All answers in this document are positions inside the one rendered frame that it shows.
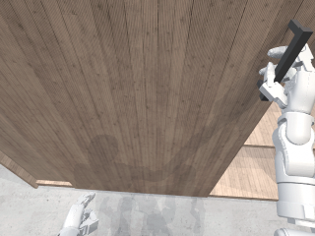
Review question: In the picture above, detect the robot right hand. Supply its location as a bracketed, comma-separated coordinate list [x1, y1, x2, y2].
[259, 43, 315, 115]

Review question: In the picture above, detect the handle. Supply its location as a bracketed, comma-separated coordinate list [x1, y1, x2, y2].
[257, 19, 314, 101]

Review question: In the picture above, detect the robot right forearm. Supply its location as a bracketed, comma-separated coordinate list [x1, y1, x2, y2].
[272, 111, 315, 233]

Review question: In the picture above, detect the robot left hand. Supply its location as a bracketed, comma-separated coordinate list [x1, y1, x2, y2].
[62, 191, 99, 236]

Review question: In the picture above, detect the wardrobe door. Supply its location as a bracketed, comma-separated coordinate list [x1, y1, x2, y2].
[0, 0, 315, 198]
[0, 108, 69, 182]

